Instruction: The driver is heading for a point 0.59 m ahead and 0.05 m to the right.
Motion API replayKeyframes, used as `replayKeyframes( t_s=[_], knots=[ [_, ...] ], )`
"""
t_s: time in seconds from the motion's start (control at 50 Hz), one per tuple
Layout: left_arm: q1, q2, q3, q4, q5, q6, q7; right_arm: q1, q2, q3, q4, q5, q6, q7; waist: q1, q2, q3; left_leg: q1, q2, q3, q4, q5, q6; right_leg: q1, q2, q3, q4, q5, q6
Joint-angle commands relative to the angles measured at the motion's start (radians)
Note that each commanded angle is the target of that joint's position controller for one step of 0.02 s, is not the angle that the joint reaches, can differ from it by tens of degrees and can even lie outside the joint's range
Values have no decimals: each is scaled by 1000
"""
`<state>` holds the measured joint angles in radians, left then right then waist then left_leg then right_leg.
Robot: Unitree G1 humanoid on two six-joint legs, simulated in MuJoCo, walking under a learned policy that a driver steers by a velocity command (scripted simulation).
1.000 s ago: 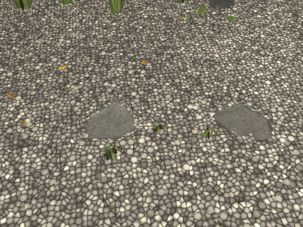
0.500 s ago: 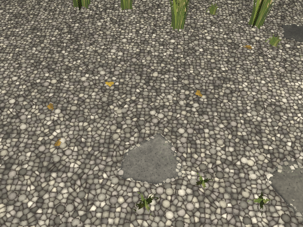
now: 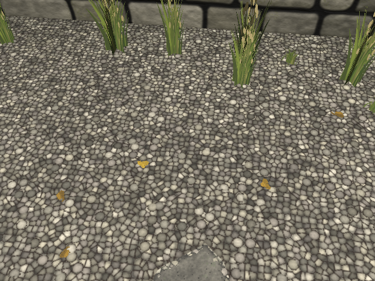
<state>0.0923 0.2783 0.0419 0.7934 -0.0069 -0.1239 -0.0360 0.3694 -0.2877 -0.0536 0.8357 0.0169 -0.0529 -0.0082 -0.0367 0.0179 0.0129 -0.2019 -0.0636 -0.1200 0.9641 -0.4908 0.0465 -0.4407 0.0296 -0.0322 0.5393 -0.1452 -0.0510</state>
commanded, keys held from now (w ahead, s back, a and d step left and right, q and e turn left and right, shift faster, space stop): w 0.46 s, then w+e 0.20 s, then no key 0.34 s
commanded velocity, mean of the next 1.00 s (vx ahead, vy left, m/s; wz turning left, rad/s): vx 0.42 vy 0.00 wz -0.08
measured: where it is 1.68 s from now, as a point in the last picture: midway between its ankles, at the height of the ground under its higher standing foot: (185, 248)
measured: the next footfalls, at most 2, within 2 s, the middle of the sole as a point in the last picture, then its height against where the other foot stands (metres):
left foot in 0.46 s outside the picture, level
right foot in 0.94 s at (221, 233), level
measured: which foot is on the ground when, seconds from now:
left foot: up 0.00-0.44, down 0.46-0.96, up 0.98-1.00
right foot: down 0.00-0.48, up 0.50-0.92, down 0.94-1.00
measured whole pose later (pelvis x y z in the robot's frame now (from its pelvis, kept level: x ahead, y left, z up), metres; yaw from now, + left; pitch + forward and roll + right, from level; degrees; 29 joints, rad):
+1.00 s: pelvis +0.51 +0.01 +0.00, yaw -7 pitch +2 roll +1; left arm 0.07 0.24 0.03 0.80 0.02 -0.05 -0.02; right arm 0.26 -0.27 -0.05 0.92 0.00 -0.05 0.00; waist -0.04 0.00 0.05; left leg -0.20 0.01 0.06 0.79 -0.53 -0.02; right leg -0.46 0.00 -0.01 0.52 -0.09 -0.05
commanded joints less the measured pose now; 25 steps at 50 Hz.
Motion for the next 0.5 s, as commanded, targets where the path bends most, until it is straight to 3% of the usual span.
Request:
replayKeyframes(
  t_s=[0.02,0.04,0.06,0.12,0.18,0.26,0.34,0.4,0.42,0.44,0.46,0.48,0.5],
  knots=[
    [192,132,36,0,0,12,6,-75,-137,-21,-112,11,-39,1,111,-68,-90,-543,108,3,285,94,0,533,-334,508,-272,-167,-178],
    [155,115,30,-5,9,13,6,-102,-126,-24,-120,-3,-40,1,88,-54,-40,-518,139,17,226,147,-7,433,-304,441,-296,-60,-179],
    [140,101,23,-5,19,11,6,-88,-114,-26,-120,-8,-37,2,61,-78,-38,-463,165,18,190,180,-10,377,-276,387,-316,18,-173],
    [152,113,26,14,7,5,8,-69,-67,-17,-119,-9,-21,2,38,-101,-31,-433,186,48,94,211,-34,314,-250,283,-369,152,-191],
    [179,146,36,33,1,12,20,-162,-50,-9,-152,-16,-21,0,55,-75,-5,-481,196,67,-66,346,-59,315,-237,208,-400,239,-189],
    [234,156,35,60,-9,25,29,-289,-23,3,-182,-9,-32,13,100,-75,17,-417,159,107,-309,552,-58,318,-191,114,-404,245,-147],
    [305,164,36,98,-15,45,31,-397,-31,4,-223,2,-42,33,131,-78,49,-430,133,112,-415,553,-39,424,-243,132,-367,238,-143],
    [303,183,44,110,-16,62,39,-393,-58,-4,-236,1,-48,47,97,-94,37,-394,115,112,-462,450,1,512,-284,144,-293,349,-119],
    [286,193,47,108,-16,66,41,-342,-78,-14,-225,-2,-49,47,62,-105,4,-309,92,132,-474,421,18,519,-278,133,-232,483,-107],
    [264,191,45,103,-16,71,43,-225,-108,-32,-191,-5,-49,43,-5,-99,-66,-141,64,159,-502,438,44,495,-242,99,-99,618,-86],
    [259,163,32,88,-4,71,44,-59,-160,-55,-146,-12,-47,33,-74,-71,-187,128,115,112,-468,475,86,371,-192,64,109,559,-56],
    [346,62,0,58,10,55,39,66,-260,-77,-134,-36,-42,23,-69,126,-350,540,381,-266,-458,441,214,-4,-62,15,496,151,6],
    [380,45,-10,79,-5,34,30,96,-214,-67,-120,-20,-34,25,-70,256,-445,637,494,-594,-607,292,300,-209,25,116,704,-431,22]
  ],
)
